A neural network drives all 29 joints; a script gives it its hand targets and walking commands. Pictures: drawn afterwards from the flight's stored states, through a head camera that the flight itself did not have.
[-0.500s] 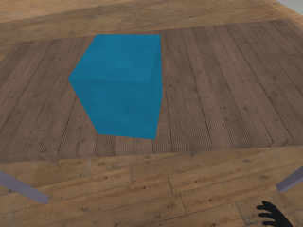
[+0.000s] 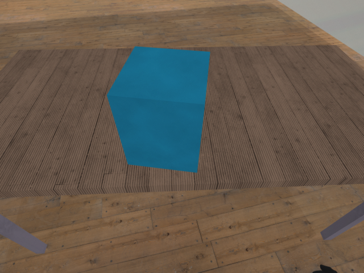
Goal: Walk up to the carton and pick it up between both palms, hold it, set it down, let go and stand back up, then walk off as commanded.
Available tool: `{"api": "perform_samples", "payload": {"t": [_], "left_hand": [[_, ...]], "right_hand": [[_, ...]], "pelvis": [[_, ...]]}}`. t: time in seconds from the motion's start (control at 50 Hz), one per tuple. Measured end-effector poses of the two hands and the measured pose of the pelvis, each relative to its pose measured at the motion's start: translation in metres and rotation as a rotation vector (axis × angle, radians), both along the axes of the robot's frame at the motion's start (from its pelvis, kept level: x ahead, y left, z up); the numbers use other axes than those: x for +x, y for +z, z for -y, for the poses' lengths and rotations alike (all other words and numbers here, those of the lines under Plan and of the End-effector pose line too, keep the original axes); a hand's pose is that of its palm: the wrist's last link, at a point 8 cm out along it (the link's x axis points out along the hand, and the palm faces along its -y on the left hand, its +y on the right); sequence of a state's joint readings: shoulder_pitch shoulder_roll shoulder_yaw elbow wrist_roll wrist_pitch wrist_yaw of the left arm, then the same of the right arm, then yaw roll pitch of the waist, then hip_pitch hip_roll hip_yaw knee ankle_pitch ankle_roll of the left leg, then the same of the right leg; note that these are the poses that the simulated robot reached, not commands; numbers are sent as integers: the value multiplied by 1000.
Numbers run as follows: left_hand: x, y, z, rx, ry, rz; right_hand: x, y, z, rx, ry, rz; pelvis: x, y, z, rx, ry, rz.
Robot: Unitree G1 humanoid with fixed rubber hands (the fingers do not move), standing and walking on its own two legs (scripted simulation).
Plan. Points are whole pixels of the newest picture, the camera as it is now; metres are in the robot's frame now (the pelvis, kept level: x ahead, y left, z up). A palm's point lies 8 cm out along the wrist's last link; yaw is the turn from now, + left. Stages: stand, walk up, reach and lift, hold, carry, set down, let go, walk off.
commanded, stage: walk up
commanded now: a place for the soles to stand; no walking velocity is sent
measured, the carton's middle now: (166, 111) +0.52 +0.05 +0.06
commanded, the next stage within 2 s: none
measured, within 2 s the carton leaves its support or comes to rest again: neither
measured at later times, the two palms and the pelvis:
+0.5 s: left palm out of the picture +0.10 +0.33 -0.09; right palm out of the picture +0.15 -0.31 -0.06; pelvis +0.02 +0.01 +0.00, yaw +0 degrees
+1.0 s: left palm out of the picture +0.10 +0.36 -0.07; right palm out of the picture +0.16 -0.29 -0.08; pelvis +0.02 +0.02 +0.00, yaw +1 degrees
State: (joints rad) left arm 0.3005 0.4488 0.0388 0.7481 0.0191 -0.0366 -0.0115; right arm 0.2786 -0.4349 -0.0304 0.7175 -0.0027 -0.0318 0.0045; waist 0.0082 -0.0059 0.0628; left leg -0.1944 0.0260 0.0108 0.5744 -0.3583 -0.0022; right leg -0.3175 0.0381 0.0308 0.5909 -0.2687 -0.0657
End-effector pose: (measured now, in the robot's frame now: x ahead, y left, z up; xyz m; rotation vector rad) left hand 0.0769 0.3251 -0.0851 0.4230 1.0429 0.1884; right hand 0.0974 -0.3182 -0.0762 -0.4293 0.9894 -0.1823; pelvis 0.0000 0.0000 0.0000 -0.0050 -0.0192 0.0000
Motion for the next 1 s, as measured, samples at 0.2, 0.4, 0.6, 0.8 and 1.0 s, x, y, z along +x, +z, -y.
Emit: {"api": "perform_samples", "payload": {"t": [0.2, 0.4, 0.6, 0.8, 1.0], "left_hand": [[9, 21, -5, 59, 3, 7], [16, -2, -10, -24, 29, 29], [27, 4, -1, -12, 25, 38], [28, 8, -4, -2, 23, 47], [25, 14, -32, 51, 2, 59]], "right_hand": [[19, -14, -5, 54, 9, -2], [30, 8, -12, -9, 13, 48], [63, 5, -15, 24, 28, 111], [64, 4, -16, 32, 29, 117], [59, 0, -32, 53, 38, 67]], "pelvis": [[12, 3, 2, 22, 12, 7], [16, 0, -11, 7, 10, 6], [25, 0, -8, 11, 8, -6], [25, 0, -8, 10, 8, -7], [22, -1, -22, 5, 17, 1]]}}
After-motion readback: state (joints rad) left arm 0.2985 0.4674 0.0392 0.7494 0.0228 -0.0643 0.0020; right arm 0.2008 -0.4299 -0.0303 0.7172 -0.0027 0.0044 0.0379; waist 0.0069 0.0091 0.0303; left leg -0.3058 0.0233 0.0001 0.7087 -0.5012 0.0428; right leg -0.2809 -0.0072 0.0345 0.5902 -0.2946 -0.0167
